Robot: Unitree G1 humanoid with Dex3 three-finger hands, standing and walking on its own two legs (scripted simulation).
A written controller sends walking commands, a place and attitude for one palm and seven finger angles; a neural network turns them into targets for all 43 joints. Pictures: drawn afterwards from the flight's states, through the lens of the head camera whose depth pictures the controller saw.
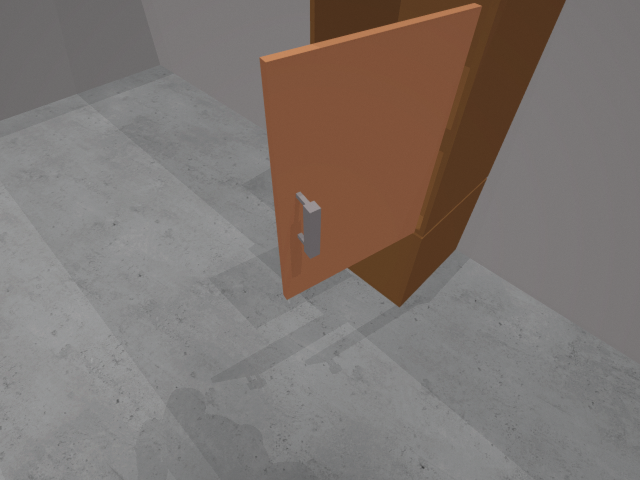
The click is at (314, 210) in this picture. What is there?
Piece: cupboard door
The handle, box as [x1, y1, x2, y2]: [296, 192, 320, 258]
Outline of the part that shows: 296,193 296,197 303,205 304,234 297,234 298,238 304,245 304,251 310,258 319,253 320,208 314,201 309,202 300,192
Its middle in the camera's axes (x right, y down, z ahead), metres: -0.03 -0.03 +0.76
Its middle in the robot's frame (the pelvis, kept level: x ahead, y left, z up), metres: +0.58 +0.06 -0.08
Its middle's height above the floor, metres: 0.70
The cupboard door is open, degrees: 77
